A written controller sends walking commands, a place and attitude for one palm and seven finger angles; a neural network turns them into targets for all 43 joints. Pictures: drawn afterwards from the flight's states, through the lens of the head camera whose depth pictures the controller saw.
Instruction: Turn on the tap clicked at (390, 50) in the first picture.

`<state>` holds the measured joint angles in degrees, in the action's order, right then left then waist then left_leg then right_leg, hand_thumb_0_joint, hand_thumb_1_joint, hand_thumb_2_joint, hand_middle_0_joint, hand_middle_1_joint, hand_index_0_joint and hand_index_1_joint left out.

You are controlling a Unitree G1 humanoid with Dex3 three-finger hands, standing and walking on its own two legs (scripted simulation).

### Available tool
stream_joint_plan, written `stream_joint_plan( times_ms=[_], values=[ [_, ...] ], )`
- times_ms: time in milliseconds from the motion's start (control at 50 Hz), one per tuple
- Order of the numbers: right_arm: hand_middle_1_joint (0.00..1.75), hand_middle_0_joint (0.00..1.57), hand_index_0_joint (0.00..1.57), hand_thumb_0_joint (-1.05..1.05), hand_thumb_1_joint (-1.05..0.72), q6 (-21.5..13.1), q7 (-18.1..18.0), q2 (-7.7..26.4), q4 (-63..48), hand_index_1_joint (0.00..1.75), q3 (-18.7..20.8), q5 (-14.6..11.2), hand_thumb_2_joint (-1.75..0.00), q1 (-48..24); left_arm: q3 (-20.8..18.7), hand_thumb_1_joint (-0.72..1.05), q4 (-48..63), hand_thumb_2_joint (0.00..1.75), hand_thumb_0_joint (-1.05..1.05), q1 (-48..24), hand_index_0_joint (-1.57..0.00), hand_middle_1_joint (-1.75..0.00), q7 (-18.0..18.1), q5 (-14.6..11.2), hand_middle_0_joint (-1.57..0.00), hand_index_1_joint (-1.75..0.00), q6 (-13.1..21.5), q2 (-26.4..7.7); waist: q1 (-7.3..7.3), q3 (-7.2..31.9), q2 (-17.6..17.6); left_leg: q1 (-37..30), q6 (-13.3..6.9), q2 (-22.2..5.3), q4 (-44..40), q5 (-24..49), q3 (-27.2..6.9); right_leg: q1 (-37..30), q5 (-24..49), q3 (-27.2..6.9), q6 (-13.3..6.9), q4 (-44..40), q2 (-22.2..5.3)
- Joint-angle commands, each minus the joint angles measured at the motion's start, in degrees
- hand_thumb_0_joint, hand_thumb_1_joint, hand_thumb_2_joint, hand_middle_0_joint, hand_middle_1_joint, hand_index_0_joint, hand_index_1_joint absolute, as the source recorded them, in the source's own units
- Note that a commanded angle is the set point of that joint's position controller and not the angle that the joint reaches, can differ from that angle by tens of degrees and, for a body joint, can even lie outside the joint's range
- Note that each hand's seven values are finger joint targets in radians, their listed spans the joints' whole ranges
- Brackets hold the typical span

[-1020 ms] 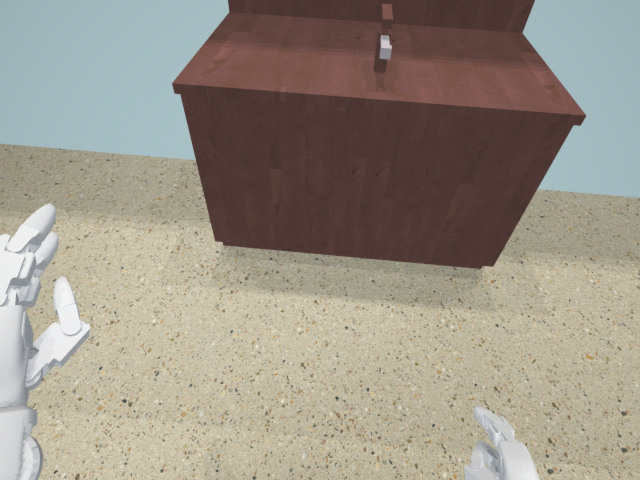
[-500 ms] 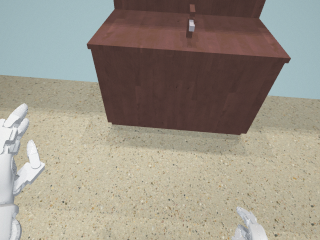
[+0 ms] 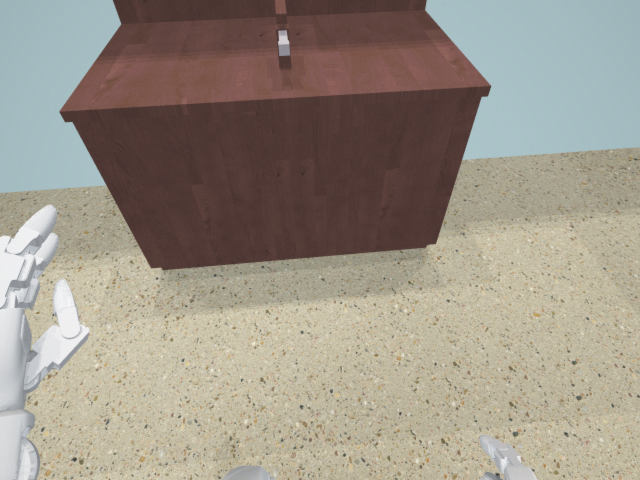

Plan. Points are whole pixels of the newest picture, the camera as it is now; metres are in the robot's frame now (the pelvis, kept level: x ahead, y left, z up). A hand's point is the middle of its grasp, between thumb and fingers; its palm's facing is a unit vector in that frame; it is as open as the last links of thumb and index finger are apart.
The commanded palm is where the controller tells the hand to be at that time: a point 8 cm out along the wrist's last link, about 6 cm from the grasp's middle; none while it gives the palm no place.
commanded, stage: walk to a spot facing it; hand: left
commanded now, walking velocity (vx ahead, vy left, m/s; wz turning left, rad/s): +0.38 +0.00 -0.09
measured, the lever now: (284, 48) +1.08 +0.14 +0.08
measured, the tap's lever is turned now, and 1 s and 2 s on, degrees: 0 0 0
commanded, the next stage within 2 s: take the last steps up to it in 0.52 s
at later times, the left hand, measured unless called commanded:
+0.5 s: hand (146, 178) +0.41 +0.23 +0.19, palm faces +0.34 -0.87 -0.37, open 7.5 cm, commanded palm +0.35 +0.27 +0.18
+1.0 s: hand (267, 111) +0.55 +0.10 +0.20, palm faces +0.16 -0.85 -0.50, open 7.4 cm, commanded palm +0.51 +0.17 +0.18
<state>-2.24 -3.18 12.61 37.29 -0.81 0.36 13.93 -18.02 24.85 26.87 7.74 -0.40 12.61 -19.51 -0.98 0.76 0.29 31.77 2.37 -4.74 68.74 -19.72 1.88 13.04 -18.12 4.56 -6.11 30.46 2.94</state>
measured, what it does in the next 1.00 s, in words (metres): walks ahead: left foot, then right foot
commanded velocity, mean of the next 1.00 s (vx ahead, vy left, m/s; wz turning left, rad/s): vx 0.28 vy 0.00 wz -0.17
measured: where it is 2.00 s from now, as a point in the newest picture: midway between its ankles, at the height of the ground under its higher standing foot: (374, 392)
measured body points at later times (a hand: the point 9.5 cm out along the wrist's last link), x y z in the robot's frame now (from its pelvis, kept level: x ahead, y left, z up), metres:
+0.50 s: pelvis +0.16 +0.01 -0.01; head +0.17 +0.02 +0.44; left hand +0.38 +0.27 +0.21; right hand +0.33 -0.20 -0.08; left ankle +0.21 +0.12 -0.73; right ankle +0.12 -0.10 -0.65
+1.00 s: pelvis +0.29 -0.07 +0.00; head +0.33 -0.07 +0.44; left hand +0.54 +0.14 +0.23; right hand +0.39 -0.36 -0.09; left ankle +0.37 +0.06 -0.70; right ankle +0.28 -0.16 -0.73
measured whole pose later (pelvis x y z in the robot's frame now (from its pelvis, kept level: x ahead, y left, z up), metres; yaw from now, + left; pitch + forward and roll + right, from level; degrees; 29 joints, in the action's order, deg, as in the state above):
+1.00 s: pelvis +0.29 -0.07 +0.00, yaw -12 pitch +0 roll +0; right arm -2.1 -2.7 13.9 33.8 2.1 -0.4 9.7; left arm -24.8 38.5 31.6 8.8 -1.3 15.3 -25.4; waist -2.5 -4.6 -1.1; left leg 27.7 1.5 -6.6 49.1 -21.8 5.0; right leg 16.3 -17.2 7.0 -3.1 33.3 -0.5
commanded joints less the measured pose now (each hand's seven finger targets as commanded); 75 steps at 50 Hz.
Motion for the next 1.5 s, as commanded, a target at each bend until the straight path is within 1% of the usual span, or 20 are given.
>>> stream_joint_plan(
  times_ms=[0,260,280,320,340,380,480,640,700,740,820,1040,1080,1120,1220,1340,1360,1400,1420,1480],
  values=[
    [0.30,0.20,0.20,0.00,-0.90,-2.0,-0.3,4.9,-10.0,0.30,2.2,0.0,-0.90,-6.8,-11.3,0.90,13.0,0.90,0.00,-2.2,-0.20,-0.30,1.8,-0.5,-0.20,-0.30,4.8,-13.7,0.48,3.5,-1.9,12.8,0.1,-2.5,-4.8,4.3,0.1,-13.0,22.4,-15.7,-5.3,-13.7,-16.7],
    [0.30,0.20,0.20,0.00,-0.90,-4.5,-1.1,5.2,-12.3,0.30,3.9,-0.7,-0.90,-4.6,-9.1,0.90,16.4,0.90,0.00,-4.6,-0.20,-0.30,2.5,-1.4,-0.20,-0.30,3.9,-12.2,0.86,7.2,-4.7,-18.1,-4.3,4.3,-41.6,13.0,13.1,-9.8,40.1,-8.3,0.7,2.7,-12.2],
    [0.30,0.20,0.20,0.00,-0.90,-4.5,-1.5,5.6,-12.4,0.30,4.0,-0.7,-0.90,-3.8,-9.5,0.90,17.9,0.90,0.00,-5.4,-0.20,-0.30,2.6,-1.5,-0.20,-0.30,4.3,-12.9,-0.33,10.4,-2.1,-31.6,-6.4,2.2,-42.6,17.0,9.3,-1.6,37.5,-6.4,3.3,11.6,-10.3],
    [0.30,0.20,0.20,0.00,-0.90,-4.2,-1.2,6.0,-12.1,0.30,3.5,-0.1,-0.90,-4.5,-9.4,0.90,19.8,0.90,0.00,-8.6,-0.20,-0.30,2.8,-1.7,-0.20,-0.30,5.3,-12.6,0.04,15.1,15.5,-49.5,-17.6,-20.7,-45.3,23.3,-22.3,21.1,-10.3,-3.9,7.1,38.2,-2.6],
    [0.30,0.20,0.20,0.00,-0.90,-4.1,-0.9,5.4,-11.9,0.30,2.5,0.2,-0.90,-5.0,-9.2,0.90,17.4,0.90,0.00,-11.3,-0.20,-0.30,3.0,-1.0,-0.20,-0.30,5.1,-14.3,-0.02,10.2,11.1,-40.0,-19.2,-23.4,-49.8,15.5,-28.5,23.4,-15.3,-7.9,6.1,46.7,-1.8],
    [0.30,0.20,0.20,0.00,-0.90,-4.2,-0.8,4.5,-11.2,0.30,1.9,0.6,-0.90,-8.4,-8.6,0.90,17.3,0.90,0.00,-14.3,-0.20,-0.30,1.6,-1.0,-0.20,-0.30,4.1,-14.3,-0.16,0.5,8.4,-23.5,-17.5,-23.6,-56.1,-5.3,-25.3,23.7,-11.8,-9.7,5.7,46.7,-7.1],
    [0.30,0.20,0.20,0.00,-0.90,-5.0,-0.4,5.2,-10.5,0.30,2.9,0.2,-0.90,-6.8,-10.2,0.90,18.3,0.90,0.00,-4.6,-0.20,-0.30,1.3,-0.4,-0.20,-0.30,4.4,-11.1,1.97,0.2,11.4,-13.4,-10.0,-15.8,-55.6,-4.7,1.0,15.0,-1.4,-1.2,6.5,29.6,-9.0],
    [0.30,0.20,0.20,0.00,-0.90,-6.3,-0.3,5.2,-10.7,0.30,3.8,-0.4,-0.90,-4.3,-7.7,0.90,11.2,0.90,0.00,-7.6,-0.20,-0.30,0.7,0.1,-0.20,-0.30,4.1,-8.7,0.94,2.0,10.9,-23.4,-7.0,-14.2,-44.1,19.2,9.9,8.7,3.0,8.3,8.1,6.4,-4.0],
    [0.30,0.20,0.20,0.00,-0.90,-6.3,-0.1,3.4,-10.8,0.30,3.5,-1.3,-0.90,-4.7,-8.0,0.90,13.3,0.90,0.00,-10.7,-0.20,-0.30,0.8,0.7,-0.20,-0.30,3.5,-11.3,1.69,8.2,-0.3,-19.4,-4.6,-7.9,-18.0,21.2,13.3,-6.3,15.5,3.4,5.0,-4.8,-5.9],
    [0.30,0.20,0.20,0.00,-0.90,-6.0,-0.1,2.4,-12.1,0.30,2.7,-0.7,-0.90,-7.8,-12.6,0.90,16.0,0.90,0.00,-9.7,-0.20,-0.30,1.9,0.8,-0.20,-0.30,3.4,-16.0,2.34,12.3,-17.1,6.2,-1.9,1.4,5.8,-16.2,5.3,-21.8,49.6,-28.2,-6.3,-4.0,-24.5],
    [0.30,0.20,0.20,0.00,-0.90,-3.7,1.0,3.6,-10.4,0.30,2.7,-0.7,-0.90,-8.6,-15.0,0.90,23.4,0.90,0.00,-0.4,-0.20,-0.30,3.1,0.1,-0.20,-0.30,4.7,-16.0,1.56,11.4,-4.7,8.5,-0.7,-3.2,4.8,-7.5,-2.3,-18.4,34.4,-20.7,-7.5,-5.3,-23.6],
    [0.30,0.20,0.20,0.00,-0.90,-2.2,-1.3,5.1,-11.5,0.30,4.3,-0.5,-0.90,-4.4,-12.0,0.90,13.4,0.90,0.00,-0.1,-0.20,-0.30,3.5,-1.8,-0.20,-0.30,4.1,-10.8,-0.23,6.0,-0.8,-21.9,-2.6,-0.1,-41.1,7.9,6.9,2.0,3.1,-6.7,0.8,-1.4,-12.8],
    [0.30,0.20,0.20,0.00,-0.90,-2.3,-1.8,7.3,-12.2,0.30,4.6,-0.9,-0.90,-4.7,-9.2,0.90,12.8,0.90,0.00,-4.2,-0.20,-0.30,2.8,-1.7,-0.20,-0.30,4.1,-8.9,-0.25,3.2,15.3,-28.6,-10.3,-14.0,-49.8,1.6,-16.6,15.7,-11.0,-0.6,5.2,15.4,-4.2],
    [0.30,0.20,0.20,0.00,-0.90,-3.0,-1.6,5.1,-11.9,0.30,2.7,-0.2,-0.90,-6.3,-7.5,0.90,9.0,0.90,0.00,-8.6,-0.20,-0.30,2.1,-0.4,-0.20,-0.30,4.0,-10.3,-0.81,-2.8,16.9,-19.0,-15.5,-21.1,-58.2,-10.0,-27.9,20.0,-14.7,-3.8,5.6,31.3,-5.2],
    [0.30,0.20,0.20,0.00,-0.90,-5.2,-0.9,5.9,-10.7,0.30,3.5,-0.4,-0.90,-5.5,-4.1,0.90,18.6,0.90,0.00,-11.1,-0.20,-0.30,1.6,0.2,-0.20,-0.30,3.9,-8.5,0.95,0.0,13.6,-18.9,-11.5,-13.1,-52.6,0.0,-8.1,12.1,-8.2,0.3,6.3,18.7,-6.0],
    [0.30,0.20,0.20,0.00,-0.90,-5.5,-0.4,4.5,-10.4,0.30,2.8,-0.3,-0.90,-6.0,-9.3,0.90,16.3,0.90,0.00,-5.4,-0.20,-0.30,2.9,0.0,-0.20,-0.30,2.8,-10.9,1.23,3.2,11.1,-13.3,-7.6,-10.4,-44.5,-2.5,-1.2,-3.4,-1.4,5.6,6.8,-0.1,-3.5],
    [0.30,0.20,0.20,0.00,-0.90,-5.1,-0.6,4.0,-10.4,0.30,2.9,-0.4,-0.90,-5.8,-10.3,0.90,13.8,0.90,0.00,-4.6,-0.20,-0.30,3.0,0.0,-0.20,-0.30,2.6,-11.5,1.16,3.9,6.1,-11.2,-6.2,-8.2,-38.5,-5.7,1.5,-6.4,-1.5,2.7,5.7,-4.0,-5.2],
    [0.30,0.20,0.20,0.00,-0.90,-4.2,-0.7,2.1,-10.8,0.30,2.5,-0.7,-0.90,-6.3,-11.3,0.90,10.4,0.90,0.00,-5.5,-0.20,-0.30,3.1,-0.3,-0.20,-0.30,2.0,-13.3,1.35,3.0,-18.0,5.9,-2.2,2.5,-11.3,-13.6,7.1,-12.8,-6.1,-29.5,-3.9,-16.0,-23.0],
    [0.30,0.20,0.20,0.00,-0.90,-4.6,-0.6,3.2,-10.6,0.30,2.8,-0.6,-0.90,-8.2,-11.5,0.90,10.7,0.90,0.00,-7.9,-0.20,-0.30,3.0,-1.0,-0.20,-0.30,1.9,-13.5,1.91,2.1,-16.2,9.7,-1.8,1.1,-2.1,-11.6,0.7,-12.1,-4.8,-34.8,-6.8,-18.1,-27.2],
    [0.30,0.20,0.20,0.00,-0.90,-3.6,-0.2,3.2,-8.7,0.30,2.4,-0.8,-0.90,-7.1,-9.6,0.90,8.4,0.90,0.00,-5.6,-0.20,-0.30,1.9,-0.7,-0.20,-0.30,2.7,-10.7,0.78,-0.3,-8.0,10.2,-0.9,-2.3,-0.6,-4.9,-2.5,-10.0,6.0,-23.8,-6.9,-15.4,-23.9]
  ],
)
